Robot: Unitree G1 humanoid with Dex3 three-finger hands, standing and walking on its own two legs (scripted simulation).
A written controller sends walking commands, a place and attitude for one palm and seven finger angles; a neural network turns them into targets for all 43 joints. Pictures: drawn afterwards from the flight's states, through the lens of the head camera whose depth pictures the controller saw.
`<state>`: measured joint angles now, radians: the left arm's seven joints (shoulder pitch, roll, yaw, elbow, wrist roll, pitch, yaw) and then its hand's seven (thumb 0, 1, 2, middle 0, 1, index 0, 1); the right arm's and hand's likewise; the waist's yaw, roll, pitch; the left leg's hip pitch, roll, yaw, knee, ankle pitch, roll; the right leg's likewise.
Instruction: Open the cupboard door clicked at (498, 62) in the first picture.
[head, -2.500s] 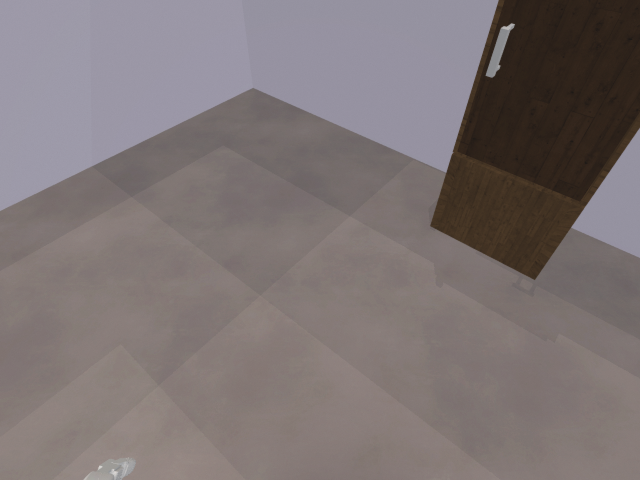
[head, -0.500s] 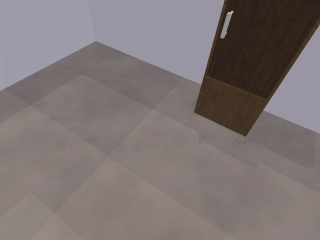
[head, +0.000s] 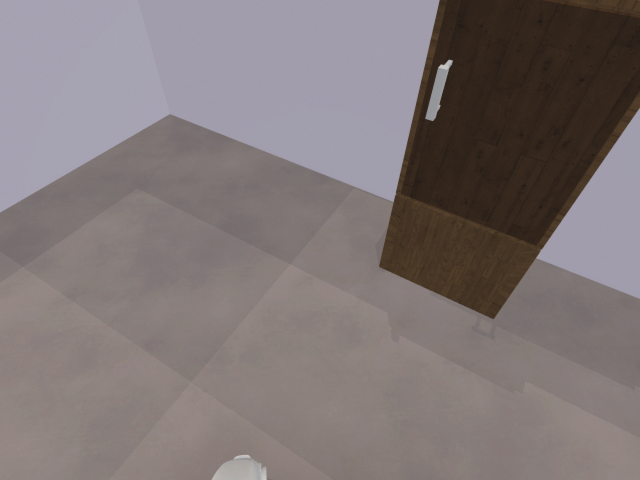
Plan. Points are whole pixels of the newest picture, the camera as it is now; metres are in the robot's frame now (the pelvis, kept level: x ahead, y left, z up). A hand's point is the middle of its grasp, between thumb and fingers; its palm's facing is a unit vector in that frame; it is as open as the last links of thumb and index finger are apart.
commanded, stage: walk to a spot facing it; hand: left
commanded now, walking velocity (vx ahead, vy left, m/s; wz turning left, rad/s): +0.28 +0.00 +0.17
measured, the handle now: (439, 90) +0.97 -0.26 +0.03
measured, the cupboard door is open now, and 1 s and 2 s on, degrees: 0 0 0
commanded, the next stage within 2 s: turn to face it in 0.04 s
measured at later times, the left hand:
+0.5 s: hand (177, 448) +0.20 +0.22 -0.17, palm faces -0.03 -0.98 -0.17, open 7.4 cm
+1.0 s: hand (242, 362) +0.34 +0.14 -0.16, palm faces -0.32 -0.92 -0.23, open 7.4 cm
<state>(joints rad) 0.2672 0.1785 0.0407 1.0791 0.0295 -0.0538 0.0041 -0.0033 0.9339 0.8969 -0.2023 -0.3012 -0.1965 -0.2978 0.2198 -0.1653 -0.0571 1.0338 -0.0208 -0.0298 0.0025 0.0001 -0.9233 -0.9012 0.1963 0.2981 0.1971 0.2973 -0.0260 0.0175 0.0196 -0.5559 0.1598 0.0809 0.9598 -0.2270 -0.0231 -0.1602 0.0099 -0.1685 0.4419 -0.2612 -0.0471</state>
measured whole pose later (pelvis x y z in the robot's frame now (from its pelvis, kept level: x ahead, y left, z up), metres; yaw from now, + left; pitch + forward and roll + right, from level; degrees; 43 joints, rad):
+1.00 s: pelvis +0.19 +0.00 +0.00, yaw -22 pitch +0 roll +1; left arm 0.18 0.17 0.06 0.94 0.03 0.03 0.00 0.00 0.91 0.90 -0.20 -0.30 -0.20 -0.30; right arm 0.15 -0.24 -0.07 0.96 -0.02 0.05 -0.02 0.00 -0.91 -0.90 0.20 0.30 0.20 0.30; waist 0.01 0.01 0.05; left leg -0.42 0.09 0.03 0.93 -0.40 -0.08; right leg -0.33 0.03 0.00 0.48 -0.16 -0.06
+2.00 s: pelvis +0.31 -0.09 -0.01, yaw -32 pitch +0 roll +0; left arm 0.43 0.13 0.02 1.17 0.03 -0.05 0.01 0.00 0.92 0.90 -0.20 -0.30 -0.20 -0.30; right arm 0.13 -0.17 -0.04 1.02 -0.02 -0.02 0.02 0.00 -0.91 -0.90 0.20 0.30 0.20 0.30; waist 0.03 0.00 0.07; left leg -0.48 0.08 0.14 0.67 -0.21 0.00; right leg 0.07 0.00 -0.11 0.38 -0.44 -0.01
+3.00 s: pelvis +0.37 -0.09 +0.00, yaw -32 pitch +0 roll +1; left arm 0.25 0.20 0.04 1.06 0.02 0.05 0.02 0.00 0.91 0.90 -0.20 -0.30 -0.19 -0.30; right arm 0.23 -0.15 -0.03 1.04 -0.02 0.01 -0.04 0.00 -0.92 -0.90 0.20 0.30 0.20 0.30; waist 0.01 -0.04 0.03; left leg -0.21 -0.01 0.10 0.44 -0.23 0.04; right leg -0.28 -0.04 -0.02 0.68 -0.40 0.03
